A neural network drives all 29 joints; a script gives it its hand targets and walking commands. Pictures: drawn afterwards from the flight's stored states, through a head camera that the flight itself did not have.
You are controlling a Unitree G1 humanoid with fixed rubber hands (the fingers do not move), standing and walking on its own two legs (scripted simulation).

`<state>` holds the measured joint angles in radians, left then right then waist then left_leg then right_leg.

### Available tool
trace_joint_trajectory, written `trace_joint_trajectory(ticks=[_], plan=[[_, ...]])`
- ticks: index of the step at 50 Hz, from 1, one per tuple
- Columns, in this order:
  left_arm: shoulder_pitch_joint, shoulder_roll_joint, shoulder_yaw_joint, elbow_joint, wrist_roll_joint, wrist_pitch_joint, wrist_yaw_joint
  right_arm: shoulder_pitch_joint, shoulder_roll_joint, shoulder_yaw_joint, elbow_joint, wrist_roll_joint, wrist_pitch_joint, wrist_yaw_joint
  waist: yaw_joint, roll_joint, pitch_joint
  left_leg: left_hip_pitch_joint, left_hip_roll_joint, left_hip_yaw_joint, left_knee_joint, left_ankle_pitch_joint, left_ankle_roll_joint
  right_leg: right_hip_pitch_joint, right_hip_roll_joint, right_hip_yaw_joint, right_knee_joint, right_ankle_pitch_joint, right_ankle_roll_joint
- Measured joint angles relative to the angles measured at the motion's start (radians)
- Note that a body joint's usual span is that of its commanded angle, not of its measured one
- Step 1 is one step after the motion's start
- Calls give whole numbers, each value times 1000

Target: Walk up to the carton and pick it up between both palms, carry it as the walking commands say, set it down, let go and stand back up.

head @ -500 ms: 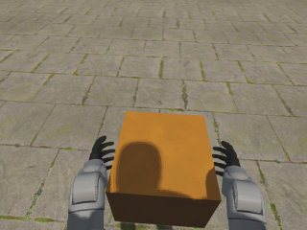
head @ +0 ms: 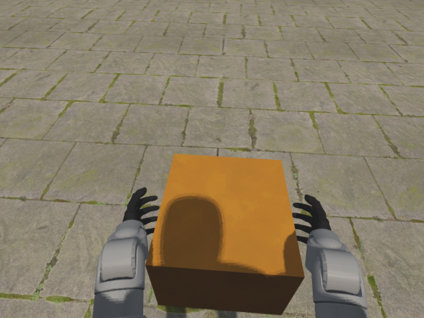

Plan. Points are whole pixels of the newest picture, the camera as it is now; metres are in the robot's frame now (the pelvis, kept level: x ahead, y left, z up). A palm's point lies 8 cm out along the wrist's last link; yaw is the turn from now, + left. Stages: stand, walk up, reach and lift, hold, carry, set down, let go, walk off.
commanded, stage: carry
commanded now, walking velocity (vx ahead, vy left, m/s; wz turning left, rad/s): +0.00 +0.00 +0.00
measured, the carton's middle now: (223, 228) +0.34 +0.00 -0.05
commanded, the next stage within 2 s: none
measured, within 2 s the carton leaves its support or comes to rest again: neither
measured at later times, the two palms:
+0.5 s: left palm (132, 226) +0.29 +0.17 +0.04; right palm (313, 232) +0.28 -0.16 +0.04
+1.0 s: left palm (144, 152) +0.46 +0.18 +0.06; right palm (291, 152) +0.47 -0.15 +0.07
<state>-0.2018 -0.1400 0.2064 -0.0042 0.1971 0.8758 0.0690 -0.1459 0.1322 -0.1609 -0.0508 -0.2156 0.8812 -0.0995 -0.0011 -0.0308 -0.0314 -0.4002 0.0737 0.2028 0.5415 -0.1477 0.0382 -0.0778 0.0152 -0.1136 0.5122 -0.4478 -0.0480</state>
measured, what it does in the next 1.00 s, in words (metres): walks ahead: right foot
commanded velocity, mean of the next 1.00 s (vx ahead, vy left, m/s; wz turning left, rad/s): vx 0.30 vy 0.00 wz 0.00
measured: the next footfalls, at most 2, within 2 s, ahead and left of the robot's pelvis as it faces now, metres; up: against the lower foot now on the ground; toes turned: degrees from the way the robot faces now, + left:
right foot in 0.90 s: +0.24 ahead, -0.11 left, +0.00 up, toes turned -6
left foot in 1.14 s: +0.32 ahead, +0.10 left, +0.00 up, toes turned +10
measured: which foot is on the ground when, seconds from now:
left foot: down 0.00-0.94, up 0.96-1.00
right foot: down 0.00-0.70, up 0.72-0.88, down 0.90-1.00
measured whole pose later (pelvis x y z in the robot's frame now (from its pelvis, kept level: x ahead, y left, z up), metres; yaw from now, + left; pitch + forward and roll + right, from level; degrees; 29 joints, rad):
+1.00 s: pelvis +0.20 +0.00 +0.01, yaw +4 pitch +2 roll -2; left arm -0.19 -0.14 0.17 0.01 0.20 0.92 0.06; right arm -0.13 0.13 -0.19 -0.07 -0.22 0.95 -0.08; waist 0.01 0.01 -0.11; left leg -0.18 0.08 0.10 0.66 -0.47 0.00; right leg -0.24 -0.02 -0.18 0.47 -0.24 -0.02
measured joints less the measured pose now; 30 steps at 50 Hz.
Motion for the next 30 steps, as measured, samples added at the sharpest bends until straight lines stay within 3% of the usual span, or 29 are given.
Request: trace_joint_trajectory(ticks=[7, 20, 22, 27, 30], plan=[[0, 0, -6, -5, 1, -1, -2, 4, -1, 1, -12, -7, 2, 4, 5, -1, 4, -6, -1, -1, -3, 3, 0, -7, 0, -1, -1, 1, -2], [8, 1, 3, 68, 17, -77, -15, -2, 0, -15, 68, -21, -68, 22, 7, 0, 16, -7, -3, -2, -1, 1, 1, -7, -2, -3, 4, -3, -2], [20, 3, -5, 33, 0, -64, -9, 15, -2, -2, 33, 3, -57, 2, 6, 0, 21, -3, -3, -4, 8, -9, 3, 5, -2, -5, -2, -7, -4], [43, 6, -22, 17, -1, -36, -13, 57, -5, 1, 11, 10, -38, 18, 10, -22, -34, 11, -17, -14, 51, -106, 3, 70, -9, -12, -68, -14, -1], [52, 7, -39, -32, -13, 0, -4, 68, -5, 4, -33, 24, -8, 10, 14, -42, -56, 27, -29, -10, 61, -101, 0, 107, -22, -11, -94, -30, 12]])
